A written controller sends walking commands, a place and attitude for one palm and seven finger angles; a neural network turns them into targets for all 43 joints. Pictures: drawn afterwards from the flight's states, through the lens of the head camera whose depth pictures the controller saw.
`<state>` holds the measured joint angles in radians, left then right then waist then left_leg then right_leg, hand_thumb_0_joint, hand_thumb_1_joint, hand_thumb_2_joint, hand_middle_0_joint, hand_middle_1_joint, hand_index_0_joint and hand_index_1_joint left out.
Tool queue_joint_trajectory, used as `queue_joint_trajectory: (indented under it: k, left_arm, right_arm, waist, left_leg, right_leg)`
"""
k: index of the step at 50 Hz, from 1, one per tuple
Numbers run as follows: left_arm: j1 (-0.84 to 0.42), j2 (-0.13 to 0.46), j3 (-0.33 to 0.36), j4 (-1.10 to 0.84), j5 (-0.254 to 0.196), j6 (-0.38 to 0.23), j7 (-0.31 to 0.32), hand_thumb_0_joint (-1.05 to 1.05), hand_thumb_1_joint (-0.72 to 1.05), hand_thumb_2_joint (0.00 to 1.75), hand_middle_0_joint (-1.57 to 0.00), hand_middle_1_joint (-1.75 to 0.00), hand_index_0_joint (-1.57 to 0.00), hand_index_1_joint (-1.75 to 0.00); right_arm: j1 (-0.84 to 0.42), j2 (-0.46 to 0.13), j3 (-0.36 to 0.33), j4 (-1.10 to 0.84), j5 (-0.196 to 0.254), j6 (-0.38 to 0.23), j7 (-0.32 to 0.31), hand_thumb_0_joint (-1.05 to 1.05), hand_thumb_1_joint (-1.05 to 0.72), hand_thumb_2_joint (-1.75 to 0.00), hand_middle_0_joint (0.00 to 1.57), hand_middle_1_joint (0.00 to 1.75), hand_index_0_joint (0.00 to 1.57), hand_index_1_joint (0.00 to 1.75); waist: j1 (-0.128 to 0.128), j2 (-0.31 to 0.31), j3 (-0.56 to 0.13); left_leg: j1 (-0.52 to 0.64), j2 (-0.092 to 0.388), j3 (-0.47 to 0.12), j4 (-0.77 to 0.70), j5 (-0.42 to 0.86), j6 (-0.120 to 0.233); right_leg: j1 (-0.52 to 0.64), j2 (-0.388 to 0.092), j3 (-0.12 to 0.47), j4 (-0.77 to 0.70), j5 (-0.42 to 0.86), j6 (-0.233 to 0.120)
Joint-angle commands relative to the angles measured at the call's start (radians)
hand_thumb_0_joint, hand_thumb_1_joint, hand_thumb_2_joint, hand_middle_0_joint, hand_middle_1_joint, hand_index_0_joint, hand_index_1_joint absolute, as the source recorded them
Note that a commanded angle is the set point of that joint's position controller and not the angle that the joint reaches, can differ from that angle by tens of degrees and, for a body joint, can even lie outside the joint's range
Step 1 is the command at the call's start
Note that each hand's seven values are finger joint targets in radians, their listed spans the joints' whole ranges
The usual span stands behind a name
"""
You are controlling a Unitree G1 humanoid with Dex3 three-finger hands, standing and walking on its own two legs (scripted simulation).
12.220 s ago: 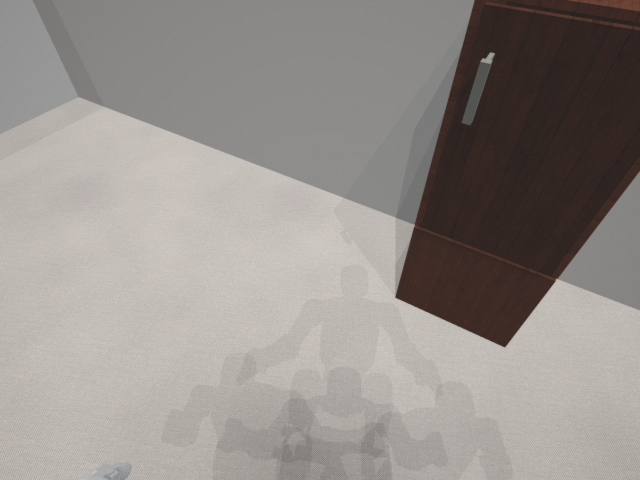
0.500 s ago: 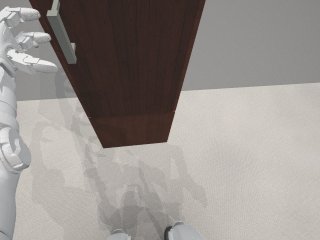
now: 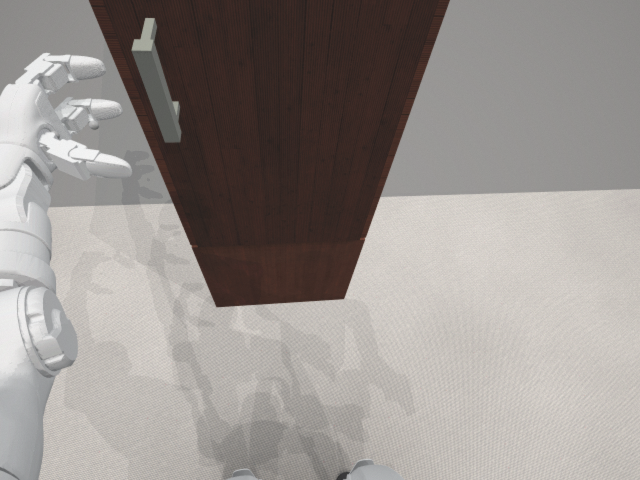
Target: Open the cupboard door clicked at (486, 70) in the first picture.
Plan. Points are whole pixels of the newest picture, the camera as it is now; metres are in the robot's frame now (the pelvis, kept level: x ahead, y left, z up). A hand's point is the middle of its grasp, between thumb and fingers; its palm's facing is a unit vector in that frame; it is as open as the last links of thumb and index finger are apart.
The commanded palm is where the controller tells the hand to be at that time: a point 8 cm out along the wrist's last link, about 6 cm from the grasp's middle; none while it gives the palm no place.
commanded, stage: move the hooked fingers beside the handle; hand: left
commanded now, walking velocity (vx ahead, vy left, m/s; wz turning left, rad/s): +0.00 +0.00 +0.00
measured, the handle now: (161, 84) +0.57 +0.16 +0.13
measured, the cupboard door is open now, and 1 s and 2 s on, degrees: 0 0 1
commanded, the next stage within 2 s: slide the fingers in behind the handle in 0.22 s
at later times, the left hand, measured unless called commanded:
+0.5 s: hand (108, 120) +0.50 +0.21 +0.14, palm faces +0.00 -1.00 +0.00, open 14.0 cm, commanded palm +0.48 +0.25 +0.14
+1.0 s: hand (136, 117) +0.50 +0.18 +0.14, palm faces +0.00 -1.00 +0.01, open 14.0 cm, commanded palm +0.48 +0.22 +0.14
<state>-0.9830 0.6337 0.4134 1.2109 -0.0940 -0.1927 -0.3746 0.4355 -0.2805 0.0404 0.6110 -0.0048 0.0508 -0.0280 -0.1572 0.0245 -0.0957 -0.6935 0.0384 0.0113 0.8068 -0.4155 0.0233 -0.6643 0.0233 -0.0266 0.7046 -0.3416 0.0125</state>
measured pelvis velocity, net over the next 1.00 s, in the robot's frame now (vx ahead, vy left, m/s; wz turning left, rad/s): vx -0.01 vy -0.01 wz -0.01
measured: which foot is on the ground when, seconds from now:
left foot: down 0.00-1.00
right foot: down 0.00-1.00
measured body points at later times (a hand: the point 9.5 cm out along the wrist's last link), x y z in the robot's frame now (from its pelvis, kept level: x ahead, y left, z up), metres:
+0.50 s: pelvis -0.02 -0.01 +0.00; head +0.08 +0.01 +0.44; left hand +0.49 +0.26 +0.14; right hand -0.02 -0.28 -0.11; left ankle -0.03 +0.10 -0.71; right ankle -0.01 -0.13 -0.71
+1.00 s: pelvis -0.01 -0.01 +0.00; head +0.08 +0.00 +0.44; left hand +0.49 +0.23 +0.14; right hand -0.02 -0.27 -0.11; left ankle -0.03 +0.10 -0.71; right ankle -0.01 -0.13 -0.71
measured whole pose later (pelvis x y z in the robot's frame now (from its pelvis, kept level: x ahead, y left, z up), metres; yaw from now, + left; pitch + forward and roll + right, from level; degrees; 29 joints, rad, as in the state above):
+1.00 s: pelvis -0.01 -0.01 +0.00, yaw +0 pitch +16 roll -2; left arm -0.99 0.54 0.40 1.19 -0.09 -0.24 -0.27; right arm 0.46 -0.27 0.04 0.63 -0.01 0.03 -0.01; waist -0.16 0.03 -0.09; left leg -0.68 0.05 0.02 0.80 -0.40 0.01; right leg -0.67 0.03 -0.02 0.72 -0.33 0.00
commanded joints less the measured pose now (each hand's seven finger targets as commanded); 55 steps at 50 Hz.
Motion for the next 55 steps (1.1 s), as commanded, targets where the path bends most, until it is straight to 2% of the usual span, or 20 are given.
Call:
queue_joint_trajectory:
  k: [1, 5, 7, 9, 11, 14, 17, 20, 27, 31, 35, 36, 43, 44, 45, 49, 50, 53, 54, 55]
  left_arm:
    - [-0.506, 0.202, 0.023, -0.347, -0.042, -0.139, 0.030, 0.00, -0.50, 0.30, -0.30, -1.20, -0.30, -1.20]
    - [-0.463, 0.240, 0.055, -0.230, -0.040, -0.107, 0.036, 0.00, -0.50, 0.30, -0.30, -1.20, -0.30, -1.20]
    - [-0.439, 0.244, 0.036, -0.164, -0.010, -0.072, 0.041, 0.00, -0.50, 0.30, -0.30, -1.20, -0.30, -1.20]
    - [-0.447, 0.248, 0.022, -0.167, 0.010, -0.065, 0.053, 0.00, -0.50, 0.30, -0.30, -1.20, -0.30, -1.20]
    - [-0.472, 0.244, 0.019, -0.223, 0.006, -0.087, 0.055, 0.00, -0.50, 0.30, -0.30, -1.20, -0.30, -1.20]
    - [-0.518, 0.241, 0.032, -0.285, -0.033, -0.135, 0.041, 0.00, -0.50, 0.30, -0.30, -1.20, -0.30, -1.20]
    - [-0.520, 0.232, 0.026, -0.200, -0.043, -0.128, 0.021, 0.00, -0.50, 0.30, -0.30, -1.20, -0.30, -1.20]
    - [-0.531, 0.224, 0.001, -0.143, -0.021, -0.097, 0.024, 0.00, -0.50, 0.30, -0.30, -1.20, -0.30, -1.20]
    - [-0.564, 0.229, 0.007, -0.199, -0.014, -0.110, 0.052, 0.00, -0.50, 0.30, -0.30, -1.20, -0.30, -1.20]
    - [-0.557, 0.240, 0.024, -0.195, -0.013, -0.118, 0.072, 0.00, -0.50, 0.30, -0.30, -1.20, -0.30, -1.20]
    - [-0.524, 0.275, 0.055, -0.202, 0.004, -0.114, 0.093, 0.00, -0.50, 0.30, -0.30, -1.20, -0.30, -1.20]
    - [-0.514, 0.273, 0.053, -0.194, 0.007, -0.112, 0.097, 0.00, -0.50, 0.30, -0.30, -1.20, -0.30, -1.20]
    - [-0.500, 0.207, 0.023, -0.226, -0.006, -0.117, 0.100, 0.00, -0.50, 0.30, -0.30, -1.20, -0.30, -1.20]
    - [-0.515, 0.165, -0.007, -0.240, -0.010, -0.121, 0.100, 0.00, -0.50, 0.30, -0.30, -1.20, -0.30, -1.20]
    - [-0.526, 0.136, -0.024, -0.240, -0.012, -0.119, 0.102, 0.00, -0.50, 0.30, -0.30, -1.20, -0.30, -1.20]
    - [-0.471, 0.149, 0.019, -0.226, -0.029, -0.115, 0.114, 0.00, -0.50, 0.30, -0.30, -1.20, -0.30, -1.20]
    - [-0.486, 0.122, -0.008, -0.240, -0.027, -0.113, 0.116, 0.00, -0.50, 0.30, -0.30, -1.20, -0.30, -1.20]
    - [-0.495, 0.062, -0.057, -0.230, -0.011, -0.104, 0.131, 0.00, -0.50, 0.30, -0.30, -1.20, -0.30, -1.20]
    - [-0.515, 0.053, -0.061, -0.231, -0.012, -0.107, 0.139, 0.00, -0.50, 0.30, -0.30, -1.20, -0.30, -1.20]
    - [-0.524, 0.098, -0.023, -0.235, -0.007, -0.110, 0.150, 0.00, -0.50, 0.30, -0.30, -1.20, -0.30, -1.20]
  right_arm:
    - [0.166, -0.175, -0.077, -0.043, -0.001, -0.023, -0.003, 0.00, -0.90, -0.90, 0.20, 0.30, 0.20, 0.30]
    - [0.147, -0.180, -0.070, -0.038, 0.008, -0.017, -0.005, 0.00, -0.90, -0.90, 0.20, 0.30, 0.20, 0.30]
    - [0.140, -0.180, -0.063, -0.045, 0.009, -0.013, -0.006, 0.00, -0.90, -0.90, 0.20, 0.30, 0.20, 0.30]
    - [0.139, -0.180, -0.059, -0.056, 0.010, -0.011, -0.008, 0.00, -0.90, -0.90, 0.20, 0.30, 0.20, 0.30]
    - [0.137, -0.176, -0.061, -0.066, 0.007, -0.015, -0.006, 0.00, -0.90, -0.90, 0.20, 0.30, 0.20, 0.30]
    - [0.136, -0.178, -0.064, -0.067, 0.008, -0.022, -0.010, 0.00, -0.90, -0.90, 0.20, 0.30, 0.20, 0.30]
    - [0.132, -0.182, -0.061, -0.050, 0.014, -0.027, -0.017, 0.00, -0.90, -0.90, 0.20, 0.30, 0.20, 0.30]
    - [0.139, -0.184, -0.058, -0.037, 0.015, -0.032, -0.023, 0.00, -0.90, -0.90, 0.20, 0.30, 0.20, 0.30]
    - [0.155, -0.179, -0.059, -0.041, 0.006, -0.048, -0.016, 0.00, -0.90, -0.90, 0.20, 0.30, 0.20, 0.30]
    - [0.160, -0.182, -0.062, -0.041, 0.006, -0.049, -0.014, 0.00, -0.90, -0.90, 0.20, 0.30, 0.20, 0.30]
    - [0.163, -0.181, -0.063, -0.047, 0.005, -0.048, -0.008, 0.00, -0.90, -0.90, 0.20, 0.30, 0.20, 0.30]
    - [0.164, -0.179, -0.063, -0.048, 0.005, -0.046, -0.008, 0.00, -0.90, -0.90, 0.20, 0.30, 0.20, 0.30]
    - [0.162, -0.176, -0.070, -0.056, 0.006, -0.049, -0.005, 0.00, -0.90, -0.90, 0.20, 0.30, 0.20, 0.30]
    - [0.162, -0.173, -0.068, -0.054, 0.007, -0.049, -0.004, 0.00, -0.90, -0.90, 0.20, 0.30, 0.20, 0.30]
    - [0.160, -0.169, -0.070, -0.044, 0.005, -0.051, 0.000, 0.00, -0.90, -0.90, 0.20, 0.30, 0.20, 0.30]
    - [0.164, -0.173, -0.074, -0.042, 0.002, -0.051, 0.000, 0.00, -0.90, -0.90, 0.20, 0.30, 0.20, 0.30]
    - [0.156, -0.168, -0.073, -0.042, 0.005, -0.051, 0.001, 0.00, -0.90, -0.90, 0.20, 0.30, 0.20, 0.30]
    - [0.147, -0.162, -0.073, -0.039, 0.005, -0.051, 0.005, 0.00, -0.90, -0.90, 0.20, 0.30, 0.20, 0.30]
    - [0.149, -0.161, -0.070, -0.037, 0.002, -0.053, 0.006, 0.00, -0.90, -0.90, 0.20, 0.30, 0.20, 0.30]
    - [0.155, -0.167, -0.075, -0.033, 0.000, -0.054, 0.005, 0.00, -0.90, -0.90, 0.20, 0.30, 0.20, 0.30]
  waist:
    - [-0.007, 0.191, -0.524]
    - [-0.004, 0.112, -0.441]
    - [-0.004, 0.105, -0.359]
    - [-0.005, 0.121, -0.342]
    - [-0.006, 0.144, -0.409]
    - [-0.016, 0.095, -0.462]
    - [-0.029, 0.063, -0.401]
    - [-0.039, 0.084, -0.345]
    - [-0.030, 0.123, -0.417]
    - [-0.030, 0.091, -0.423]
    - [-0.008, 0.131, -0.433]
    - [-0.010, 0.089, -0.423]
    - [-0.011, 0.085, -0.434]
    - [-0.017, 0.127, -0.428]
    - [-0.024, 0.125, -0.419]
    - [-0.008, 0.060, -0.416]
    - [-0.014, 0.078, -0.415]
    - [-0.025, 0.088, -0.351]
    - [-0.027, 0.094, -0.345]
    - [-0.024, 0.060, -0.372]
  left_leg:
    - [0.494, 0.014, -0.075, -0.026, 0.725, -0.025]
    - [0.375, 0.001, -0.056, -0.040, 0.610, -0.007]
    - [0.296, -0.007, -0.047, -0.054, 0.521, -0.001]
    - [0.284, -0.011, -0.049, -0.058, 0.506, 0.001]
    - [0.324, -0.008, -0.048, -0.053, 0.515, -0.003]
    - [0.351, -0.006, -0.051, -0.045, 0.520, 0.001]
    - [0.289, -0.011, -0.042, -0.056, 0.410, 0.008]
    - [0.247, -0.016, -0.043, -0.067, 0.337, 0.012]
    - [0.267, -0.017, -0.043, -0.063, 0.352, 0.009]
    - [0.255, -0.016, -0.038, -0.065, 0.346, 0.012]
    - [0.245, -0.019, -0.027, -0.064, 0.358, 0.012]
    - [0.227, -0.020, -0.026, -0.066, 0.351, 0.014]
    - [0.263, -0.018, -0.024, -0.072, 0.373, 0.011]
    - [0.293, -0.017, -0.028, -0.069, 0.399, 0.009]
    - [0.310, -0.014, -0.031, -0.067, 0.402, 0.007]
    - [0.296, -0.014, -0.030, -0.069, 0.428, 0.009]
    - [0.297, -0.016, -0.026, -0.070, 0.431, 0.008]
    - [0.294, -0.014, -0.030, -0.073, 0.404, 0.006]
    - [0.297, -0.017, -0.034, -0.071, 0.404, 0.007]
    - [0.298, -0.014, -0.037, -0.070, 0.401, 0.008]
  right_leg:
    - [0.092, 0.042, -0.018, -0.005, 0.439, -0.030]
    - [0.139, 0.036, -0.014, -0.011, 0.443, -0.028]
    - [0.131, 0.029, -0.016, -0.014, 0.414, -0.029]
    - [0.125, 0.026, -0.014, -0.012, 0.397, -0.032]
    - [0.135, 0.028, -0.009, -0.010, 0.403, -0.030]
    - [0.174, 0.034, -0.004, -0.010, 0.426, -0.031]
    - [0.164, 0.032, 0.003, -0.030, 0.377, -0.026]
    - [0.130, 0.025, 0.004, -0.041, 0.315, -0.027]
    - [0.149, 0.026, 0.006, -0.034, 0.318, -0.027]
    - [0.164, 0.029, 0.010, -0.036, 0.323, -0.024]
    - [0.186, 0.026, 0.014, -0.032, 0.345, -0.027]
    - [0.201, 0.026, 0.015, -0.033, 0.350, -0.025]
    - [0.201, 0.030, 0.009, -0.034, 0.368, -0.028]
    - [0.171, 0.031, 0.006, -0.030, 0.370, -0.032]
    - [0.149, 0.033, 0.002, -0.034, 0.363, -0.029]
    - [0.182, 0.033, -0.002, -0.031, 0.391, -0.031]
    - [0.179, 0.030, 0.003, -0.032, 0.401, -0.027]
    - [0.127, 0.028, -0.005, -0.034, 0.361, -0.028]
    - [0.120, 0.029, -0.007, -0.032, 0.353, -0.031]
    - [0.131, 0.029, -0.004, -0.032, 0.353, -0.028]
